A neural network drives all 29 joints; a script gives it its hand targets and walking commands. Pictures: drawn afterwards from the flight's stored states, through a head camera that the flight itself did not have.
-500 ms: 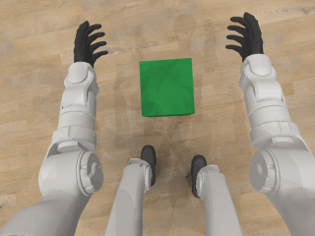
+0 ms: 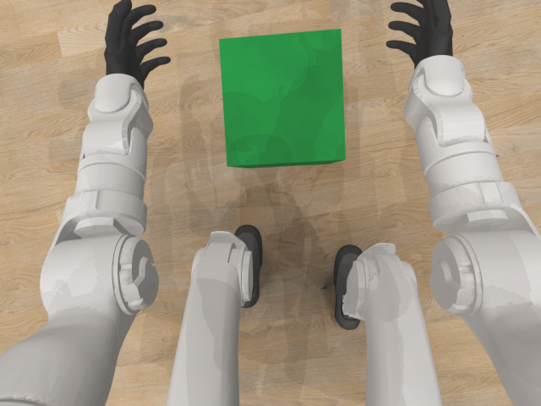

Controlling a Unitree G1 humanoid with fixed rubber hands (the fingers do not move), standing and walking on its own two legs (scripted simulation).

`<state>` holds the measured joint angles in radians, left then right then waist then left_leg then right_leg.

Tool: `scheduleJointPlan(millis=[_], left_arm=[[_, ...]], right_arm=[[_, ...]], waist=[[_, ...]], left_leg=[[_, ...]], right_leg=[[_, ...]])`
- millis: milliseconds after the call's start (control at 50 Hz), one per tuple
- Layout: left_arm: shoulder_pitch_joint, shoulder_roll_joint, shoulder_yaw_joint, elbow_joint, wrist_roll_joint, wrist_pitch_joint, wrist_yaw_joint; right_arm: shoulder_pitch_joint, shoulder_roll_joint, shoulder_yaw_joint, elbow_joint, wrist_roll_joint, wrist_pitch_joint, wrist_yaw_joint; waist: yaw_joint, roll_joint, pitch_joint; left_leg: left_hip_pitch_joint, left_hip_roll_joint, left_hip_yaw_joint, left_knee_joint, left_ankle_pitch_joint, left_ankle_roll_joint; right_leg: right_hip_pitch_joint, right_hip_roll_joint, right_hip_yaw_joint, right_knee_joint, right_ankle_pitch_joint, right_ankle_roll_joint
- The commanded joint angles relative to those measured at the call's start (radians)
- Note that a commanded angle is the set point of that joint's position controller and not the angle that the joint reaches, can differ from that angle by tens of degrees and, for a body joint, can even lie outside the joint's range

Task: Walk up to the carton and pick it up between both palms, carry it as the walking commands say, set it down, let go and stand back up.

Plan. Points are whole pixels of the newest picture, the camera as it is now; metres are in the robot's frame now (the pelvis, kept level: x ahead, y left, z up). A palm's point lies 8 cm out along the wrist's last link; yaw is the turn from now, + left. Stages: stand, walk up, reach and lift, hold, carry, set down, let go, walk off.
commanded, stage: reach and lift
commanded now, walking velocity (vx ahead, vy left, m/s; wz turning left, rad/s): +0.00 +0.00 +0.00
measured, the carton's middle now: (284, 113) +0.51 +0.06 -0.40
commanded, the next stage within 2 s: none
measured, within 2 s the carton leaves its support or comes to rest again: neither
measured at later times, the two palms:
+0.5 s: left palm (171, 100) +0.50 +0.24 -0.26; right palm (392, 86) +0.53 -0.12 -0.26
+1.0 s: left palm (185, 102) +0.50 +0.24 -0.32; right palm (382, 89) +0.54 -0.11 -0.32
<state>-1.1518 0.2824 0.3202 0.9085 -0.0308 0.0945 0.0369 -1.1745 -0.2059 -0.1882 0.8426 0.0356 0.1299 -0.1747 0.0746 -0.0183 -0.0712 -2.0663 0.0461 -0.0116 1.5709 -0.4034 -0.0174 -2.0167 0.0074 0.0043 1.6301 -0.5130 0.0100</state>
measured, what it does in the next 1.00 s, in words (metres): lowers itself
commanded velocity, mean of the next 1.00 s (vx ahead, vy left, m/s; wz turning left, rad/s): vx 0.00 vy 0.00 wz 0.00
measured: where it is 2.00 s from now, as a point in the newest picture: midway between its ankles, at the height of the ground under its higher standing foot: (296, 290)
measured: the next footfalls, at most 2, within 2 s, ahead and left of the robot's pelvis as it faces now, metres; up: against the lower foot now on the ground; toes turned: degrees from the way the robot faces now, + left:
none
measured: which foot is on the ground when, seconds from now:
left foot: down 0.00-1.00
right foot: down 0.00-1.00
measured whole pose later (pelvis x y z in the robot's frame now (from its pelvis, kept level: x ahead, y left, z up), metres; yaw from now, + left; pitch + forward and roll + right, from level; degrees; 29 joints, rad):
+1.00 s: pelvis -0.03 +0.01 -0.15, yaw -1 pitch +32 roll -1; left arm -1.50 0.42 0.06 1.16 -0.30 0.04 0.11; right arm -1.52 -0.37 0.03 1.08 0.28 0.08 -0.16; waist 0.07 -0.02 0.49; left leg -2.22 0.05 -0.03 2.15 -0.49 -0.01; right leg -2.15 0.03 0.02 2.22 -0.63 0.04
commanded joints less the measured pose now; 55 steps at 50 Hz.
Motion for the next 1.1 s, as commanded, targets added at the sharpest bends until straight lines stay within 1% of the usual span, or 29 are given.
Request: scheduleJointPlan(millis=[0, 60, 140, 200, 220, 240, 280, 360, 380, 400, 420, 480, 500, 540, 560, 580, 640, 680, 760, 780, 800, 820, 840, 880, 920, 960, 1000, 1020, 1080], left_arm=[[-0.307, 0.190, -0.034, -0.148, -0.057, -0.015, 0.021], [-0.295, 0.184, -0.043, -0.065, -0.066, -0.009, 0.027], [-0.324, 0.170, -0.057, 0.001, -0.085, -0.027, 0.029], [-0.332, 0.172, -0.067, 0.064, -0.087, -0.040, 0.031], [-0.341, 0.181, -0.065, 0.071, -0.085, -0.045, 0.034], [-0.350, 0.196, -0.059, 0.075, -0.086, -0.052, 0.038], [-0.386, 0.187, -0.092, 0.066, -0.112, -0.061, 0.042], [-0.438, 0.212, -0.121, 0.085, -0.145, -0.071, 0.056], [-0.445, 0.229, -0.124, 0.108, -0.154, -0.071, 0.059], [-0.467, 0.219, -0.146, 0.102, -0.167, -0.074, 0.061], [-0.480, 0.228, -0.154, 0.093, -0.174, -0.076, 0.064], [-0.492, 0.243, -0.160, 0.139, -0.186, -0.085, 0.070], [-0.513, 0.232, -0.178, 0.129, -0.195, -0.088, 0.069], [-0.504, 0.244, -0.176, 0.185, -0.195, -0.093, 0.066], [-0.527, 0.236, -0.197, 0.159, -0.207, -0.097, 0.065], [-0.533, 0.251, -0.193, 0.151, -0.203, -0.104, 0.069], [-0.565, 0.250, -0.224, 0.157, -0.233, -0.109, 0.067], [-0.596, 0.274, -0.226, 0.148, -0.250, -0.109, 0.073], [-0.657, 0.311, -0.250, 0.056, -0.280, -0.087, 0.093], [-0.673, 0.309, -0.259, 0.035, -0.288, -0.082, 0.095], [-0.646, 0.274, -0.279, -0.002, -0.301, -0.084, 0.098], [-0.623, 0.265, -0.270, 0.017, -0.307, -0.083, 0.096], [-0.617, 0.261, -0.265, 0.077, -0.305, -0.078, 0.087], [-0.570, 0.233, -0.266, 0.202, -0.296, -0.066, 0.068], [-0.585, 0.245, -0.241, 0.169, -0.266, -0.079, 0.065], [-0.592, 0.272, -0.206, 0.149, -0.228, -0.096, 0.075], [-0.585, 0.276, -0.189, 0.189, -0.213, -0.097, 0.077], [-0.572, 0.266, -0.192, 0.223, -0.202, -0.094, 0.075], [-0.584, 0.247, -0.190, 0.213, -0.190, -0.102, 0.069]], right_arm=[[-0.309, -0.096, 0.043, -0.149, 0.047, -0.011, -0.016], [-0.305, -0.098, 0.050, -0.077, 0.059, -0.006, -0.013], [-0.326, -0.100, 0.054, -0.020, 0.063, -0.027, -0.008], [-0.347, -0.109, 0.057, 0.040, 0.068, -0.040, -0.001], [-0.350, -0.125, 0.050, 0.045, 0.064, -0.047, -0.001], [-0.367, -0.126, 0.058, 0.047, 0.066, -0.052, -0.001], [-0.391, -0.133, 0.062, 0.049, 0.082, -0.062, -0.003], [-0.440, -0.179, 0.073, 0.074, 0.106, -0.073, -0.007], [-0.458, -0.182, 0.089, 0.090, 0.118, -0.073, -0.006], [-0.467, -0.184, 0.099, 0.086, 0.135, -0.076, -0.005], [-0.482, -0.187, 0.107, 0.076, 0.146, -0.078, -0.005], [-0.510, -0.198, 0.136, 0.127, 0.172, -0.081, 0.005], [-0.516, -0.194, 0.141, 0.128, 0.179, -0.086, 0.009], [-0.512, -0.199, 0.148, 0.193, 0.186, -0.088, 0.016], [-0.526, -0.205, 0.146, 0.170, 0.189, -0.093, 0.018], [-0.533, -0.213, 0.149, 0.168, 0.195, -0.098, 0.016], [-0.570, -0.229, 0.170, 0.147, 0.217, -0.109, 0.013], [-0.616, -0.247, 0.188, 0.131, 0.226, -0.107, 0.006], [-0.675, -0.300, 0.218, 0.058, 0.271, -0.084, -0.011], [-0.678, -0.301, 0.224, 0.055, 0.273, -0.074, -0.013], [-0.647, -0.286, 0.231, 0.008, 0.281, -0.077, -0.016], [-0.643, -0.282, 0.235, -0.008, 0.276, -0.080, -0.017], [-0.636, -0.281, 0.226, 0.029, 0.261, -0.078, -0.016], [-0.601, -0.246, 0.215, 0.142, 0.246, -0.068, 0.001], [-0.599, -0.221, 0.205, 0.143, 0.242, -0.071, 0.018], [-0.593, -0.211, 0.196, 0.140, 0.237, -0.081, 0.022], [-0.574, -0.213, 0.192, 0.192, 0.223, -0.082, 0.020], [-0.573, -0.202, 0.193, 0.212, 0.227, -0.079, 0.022], [-0.579, -0.189, 0.177, 0.214, 0.210, -0.089, 0.022]], waist=[[0.047, -0.041, -1.186], [0.048, -0.036, -1.074], [0.036, -0.044, -1.002], [0.042, -0.034, -0.937], [0.035, -0.025, -0.944], [0.045, -0.040, -0.936], [0.026, -0.039, -0.963], [0.024, -0.014, -0.940], [0.036, -0.023, -0.918], [0.030, -0.002, -0.933], [0.035, -0.013, -0.952], [0.060, -0.005, -0.889], [0.047, -0.011, -0.874], [0.050, -0.011, -0.809], [0.038, -0.011, -0.854], [0.048, 0.001, -0.852], [0.031, 0.003, -0.905], [0.032, -0.024, -0.944], [0.030, 0.006, -1.200], [0.020, 0.010, -1.233], [0.019, 0.029, -1.275], [0.029, 0.010, -1.229], [0.013, -0.001, -1.114], [0.007, -0.008, -0.859], [0.033, -0.017, -0.836], [0.058, -0.011, -0.874], [0.062, -0.007, -0.834], [0.078, 0.006, -0.790], [0.066, 0.006, -0.748]], left_leg=[[0.748, -0.113, 0.083, 0.027, 0.383, -0.005], [0.667, -0.107, 0.081, 0.055, 0.308, -0.006], [0.600, -0.100, 0.072, 0.115, 0.296, -0.004], [0.566, -0.095, 0.066, 0.151, 0.280, -0.003], [0.567, -0.091, 0.063, 0.167, 0.276, -0.004], [0.551, -0.091, 0.063, 0.182, 0.276, -0.003], [0.565, -0.087, 0.056, 0.207, 0.268, -0.003], [0.569, -0.075, 0.052, 0.262, 0.250, -0.006], [0.562, -0.073, 0.053, 0.272, 0.229, -0.004], [0.585, -0.068, 0.049, 0.287, 0.226, -0.005], [0.599, -0.068, 0.045, 0.292, 0.231, -0.003], [0.575, -0.062, 0.045, 0.328, 0.224, -0.005], [0.569, -0.058, 0.035, 0.335, 0.226, -0.003], [0.530, -0.054, 0.031, 0.353, 0.210, -0.005], [0.572, -0.052, 0.022, 0.362, 0.228, -0.006], [0.552, -0.050, 0.030, 0.378, 0.236, -0.007], [0.600, -0.045, 0.023, 0.413, 0.271, -0.006], [0.591, -0.044, 0.028, 0.428, 0.254, -0.008], [0.782, -0.042, 0.036, 0.449, 0.280, -0.011], [0.817, -0.043, 0.040, 0.463, 0.303, -0.013], [0.861, -0.049, 0.045, 0.476, 0.385, -0.011], [0.817, -0.049, 0.048, 0.482, 0.386, -0.008], [0.755, -0.044, 0.041, 0.474, 0.342, -0.005], [0.632, -0.039, 0.024, 0.441, 0.235, 0.000], [0.602, -0.041, 0.025, 0.434, 0.228, 0.001], [0.635, -0.046, 0.029, 0.448, 0.289, 0.002], [0.617, -0.046, 0.032, 0.446, 0.282, -0.002], [0.603, -0.045, 0.030, 0.438, 0.262, -0.001], [0.569, -0.048, 0.029, 0.426, 0.253, 0.000]], right_leg=[[0.558, 0.100, -0.054, -0.040, 0.323, 0.038], [0.489, 0.098, -0.054, -0.004, 0.260, 0.035], [0.422, 0.093, -0.057, 0.059, 0.249, 0.031], [0.350, 0.089, -0.062, 0.107, 0.225, 0.033], [0.347, 0.088, -0.060, 0.122, 0.223, 0.031], [0.344, 0.086, -0.060, 0.135, 0.225, 0.032], [0.351, 0.084, -0.065, 0.165, 0.220, 0.031], [0.308, 0.075, -0.060, 0.215, 0.189, 0.028], [0.309, 0.071, -0.058, 0.224, 0.169, 0.030], [0.308, 0.069, -0.055, 0.236, 0.163, 0.026], [0.313, 0.070, -0.059, 0.250, 0.163, 0.028], [0.274, 0.063, -0.046, 0.282, 0.147, 0.029], [0.256, 0.063, -0.048, 0.294, 0.146, 0.029], [0.225, 0.057, -0.042, 0.314, 0.140, 0.032], [0.235, 0.056, -0.046, 0.329, 0.147, 0.033], [0.229, 0.055, -0.036, 0.336, 0.154, 0.031], [0.255, 0.050, -0.040, 0.367, 0.184, 0.035], [0.313, 0.042, -0.040, 0.378, 0.183, 0.036], [0.469, 0.050, -0.062, 0.407, 0.197, 0.028], [0.486, 0.053, -0.066, 0.416, 0.210, 0.028], [0.513, 0.059, -0.062, 0.425, 0.274, 0.028], [0.505, 0.060, -0.051, 0.420, 0.274, 0.028], [0.458, 0.059, -0.055, 0.415, 0.246, 0.030], [0.339, 0.054, -0.056, 0.393, 0.157, 0.031], [0.325, 0.053, -0.048, 0.392, 0.150, 0.033], [0.301, 0.063, -0.044, 0.404, 0.196, 0.038], [0.279, 0.064, -0.045, 0.400, 0.189, 0.042], [0.253, 0.064, -0.043, 0.397, 0.168, 0.043], [0.218, 0.068, -0.039, 0.386, 0.158, 0.044]])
